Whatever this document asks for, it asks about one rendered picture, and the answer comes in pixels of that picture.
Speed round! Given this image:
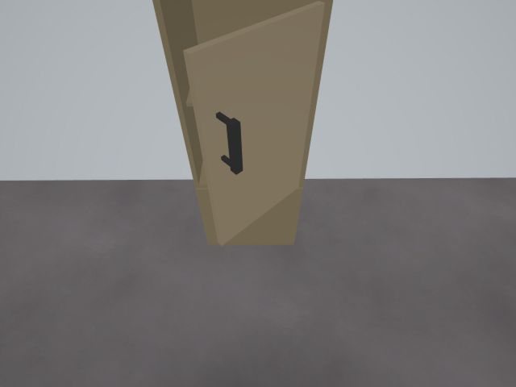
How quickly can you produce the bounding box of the cupboard door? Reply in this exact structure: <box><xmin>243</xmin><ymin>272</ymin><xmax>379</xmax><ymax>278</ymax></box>
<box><xmin>183</xmin><ymin>1</ymin><xmax>325</xmax><ymax>246</ymax></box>

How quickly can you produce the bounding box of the handle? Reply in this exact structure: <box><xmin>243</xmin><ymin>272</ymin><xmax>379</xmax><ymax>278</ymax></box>
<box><xmin>216</xmin><ymin>112</ymin><xmax>243</xmax><ymax>175</ymax></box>

